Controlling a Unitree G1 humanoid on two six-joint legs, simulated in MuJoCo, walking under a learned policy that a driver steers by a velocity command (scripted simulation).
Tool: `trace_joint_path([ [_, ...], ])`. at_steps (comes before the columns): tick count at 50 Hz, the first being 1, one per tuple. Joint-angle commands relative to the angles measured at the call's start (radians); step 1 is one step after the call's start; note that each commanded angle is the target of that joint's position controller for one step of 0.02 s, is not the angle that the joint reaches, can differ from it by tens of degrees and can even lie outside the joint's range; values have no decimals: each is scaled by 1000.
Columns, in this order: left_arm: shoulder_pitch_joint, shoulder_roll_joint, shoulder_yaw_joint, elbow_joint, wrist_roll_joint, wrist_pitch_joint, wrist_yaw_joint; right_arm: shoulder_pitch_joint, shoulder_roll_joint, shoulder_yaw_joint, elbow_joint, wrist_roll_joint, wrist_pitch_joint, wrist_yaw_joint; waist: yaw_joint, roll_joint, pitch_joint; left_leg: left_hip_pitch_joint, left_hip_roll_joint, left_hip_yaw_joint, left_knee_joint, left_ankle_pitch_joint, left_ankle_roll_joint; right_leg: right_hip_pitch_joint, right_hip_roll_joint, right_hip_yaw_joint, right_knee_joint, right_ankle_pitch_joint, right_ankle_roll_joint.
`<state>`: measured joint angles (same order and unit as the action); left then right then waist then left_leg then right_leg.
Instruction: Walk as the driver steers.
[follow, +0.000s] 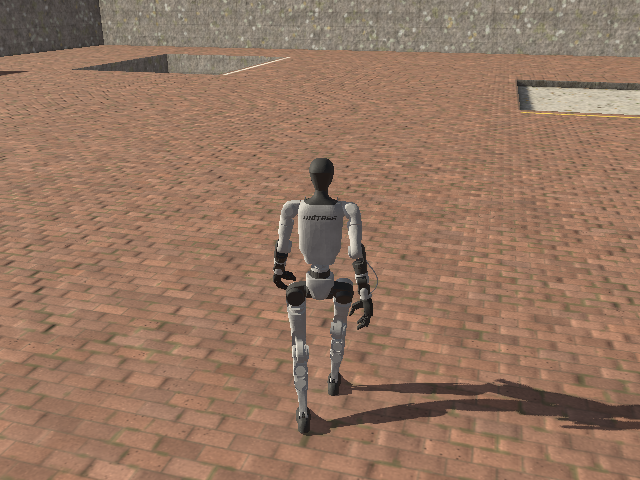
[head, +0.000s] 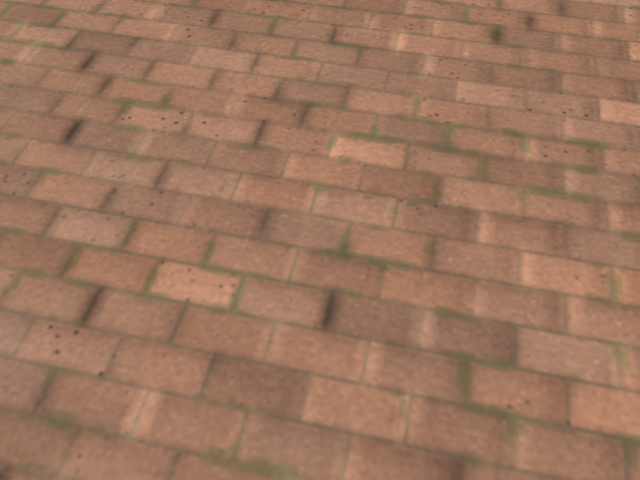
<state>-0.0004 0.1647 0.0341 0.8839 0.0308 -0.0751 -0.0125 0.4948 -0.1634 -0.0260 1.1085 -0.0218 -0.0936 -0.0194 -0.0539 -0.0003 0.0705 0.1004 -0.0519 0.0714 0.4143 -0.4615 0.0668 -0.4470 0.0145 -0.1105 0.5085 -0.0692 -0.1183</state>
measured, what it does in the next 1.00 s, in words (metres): walks ahead, turning right: left foot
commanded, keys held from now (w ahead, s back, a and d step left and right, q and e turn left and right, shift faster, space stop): w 0.14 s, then w+e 0.86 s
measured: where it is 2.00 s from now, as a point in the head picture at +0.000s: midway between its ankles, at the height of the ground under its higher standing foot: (453, 303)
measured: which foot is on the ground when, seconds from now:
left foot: down 0.00-0.00, up 0.02-0.52, down 0.54-1.00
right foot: down 0.00-0.56, up 0.58-1.00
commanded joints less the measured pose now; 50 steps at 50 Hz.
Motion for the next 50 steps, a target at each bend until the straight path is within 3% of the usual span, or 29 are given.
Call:
trace_joint_path([
  [1,512,289,90,92,33,-7,16,119,-25,-4,-75,51,-6,12,163,-233,-360,-602,-22,15,882,17,21,790,-451,709,-159,-149,-250],
  [2,427,240,82,84,-7,6,5,48,-123,-30,-71,23,-1,9,146,-73,-307,-690,15,-129,955,-5,39,709,-406,757,-231,-226,-227],
  [3,317,185,64,67,-18,5,1,-46,-123,-34,-105,15,-4,12,108,-50,-152,-728,62,-130,921,88,42,559,-376,591,-258,-216,-190],
  [4,270,129,50,64,-13,-4,-2,-95,-108,-32,-115,12,-8,15,88,-2,-78,-705,94,-126,868,147,39,443,-332,491,-294,-113,-160],
  [6,274,67,29,92,-14,-18,7,-87,-74,-32,-113,-12,14,24,33,-26,-41,-618,131,-118,774,185,22,317,-250,340,-330,6,-99],
  [8,338,79,26,121,-17,-31,12,-92,-56,-33,-119,-19,33,35,20,-40,-41,-602,134,-95,727,198,3,297,-224,296,-341,109,-97],
  [11,394,123,31,134,-24,-34,15,-214,-66,-34,-169,-24,46,42,27,-43,-6,-690,152,-61,623,270,-38,296,-200,272,-370,134,-110],
  [15,464,125,27,136,-23,-26,15,-402,-77,-30,-241,-10,46,43,71,-53,25,-747,142,-40,405,393,-81,331,-171,268,-375,177,-101],
  [21,548,145,35,136,-13,-16,23,-582,-89,-20,-323,4,35,39,129,-82,13,-747,97,-41,227,424,-78,463,-184,311,-285,291,-107],
  [24,509,172,49,116,-6,-10,31,-555,-119,-26,-343,11,18,36,94,-94,0,-639,80,-60,143,352,-52,475,-200,345,-213,351,-81],
  [26,451,194,58,95,-12,-11,25,-365,-153,-44,-293,8,0,24,6,-68,-84,-357,34,-38,44,331,-22,411,-153,318,-24,466,-41],
  [27,439,172,55,79,-21,-14,19,-210,-201,-62,-257,-11,-13,11,-54,-7,-189,-123,112,-106,24,324,11,297,-89,273,191,356,-20],
  [28,470,90,37,31,-46,-16,19,-77,-295,-83,-267,-41,-17,-2,-73,141,-358,141,397,-421,-5,178,63,76,11,192,505,-44,8],
  [29,540,90,42,9,-54,-8,20,-124,-324,-91,-268,-31,3,5,-8,321,-414,192,521,-790,-146,132,149,-135,89,162,694,-474,13],
  [30,513,146,53,34,-31,10,26,-221,-224,-72,-293,-22,15,9,31,144,-264,52,485,-685,-156,9,136,-190,0,191,771,-399,6],
  [31,441,136,53,29,-18,14,14,-282,-148,-52,-302,-11,13,12,32,41,-139,-91,428,-527,-179,31,116,-186,-35,188,745,-315,12],
  [32,411,108,51,19,-15,19,5,-302,-126,-45,-296,-12,8,12,50,41,-80,-185,381,-402,-211,130,89,-158,-64,183,700,-270,19],
  [33,391,107,54,9,0,30,-4,-288,-116,-41,-281,-8,1,8,63,76,-55,-235,350,-317,-228,212,76,-140,-85,179,669,-252,28],
  [37,328,95,52,-29,6,65,-28,-213,-129,-45,-246,8,-32,10,80,86,-55,-235,327,-146,-258,435,77,-182,-101,155,653,-161,49],
  [39,257,99,49,-58,7,71,-37,-184,-137,-48,-237,6,-35,11,73,76,-42,-211,325,-84,-268,481,82,-244,-111,147,617,-96,59],
  [45,40,85,25,-143,4,66,-61,-124,-164,-51,-218,3,-30,9,32,79,7,-175,304,77,-271,578,67,-212,-98,60,289,69,62],
  [48,-32,95,22,-178,7,64,-68,-75,-189,-58,-200,2,-18,2,11,77,23,-88,331,118,-245,645,61,-187,-83,11,184,15,33],
  [50,-42,105,26,-189,12,64,-66,-57,-204,-61,-190,0,-3,-4,13,85,17,-27,341,152,-179,808,51,-149,-51,-20,136,-68,3],
])
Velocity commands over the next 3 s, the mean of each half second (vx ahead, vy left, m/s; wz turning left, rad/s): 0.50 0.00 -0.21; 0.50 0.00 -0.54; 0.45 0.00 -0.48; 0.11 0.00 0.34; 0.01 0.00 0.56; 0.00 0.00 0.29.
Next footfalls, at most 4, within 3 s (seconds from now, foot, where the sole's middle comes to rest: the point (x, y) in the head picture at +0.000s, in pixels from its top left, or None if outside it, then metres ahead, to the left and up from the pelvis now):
0.54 left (284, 469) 0.47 0.09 -0.76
1.08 right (414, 381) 0.64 -0.20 -0.76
1.60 left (420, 267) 0.94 -0.26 -0.76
2.14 right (485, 312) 0.80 -0.39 -0.76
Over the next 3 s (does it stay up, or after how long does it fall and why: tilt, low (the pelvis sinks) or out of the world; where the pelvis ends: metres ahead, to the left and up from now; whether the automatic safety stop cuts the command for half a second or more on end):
stays up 0.79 -0.26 0.02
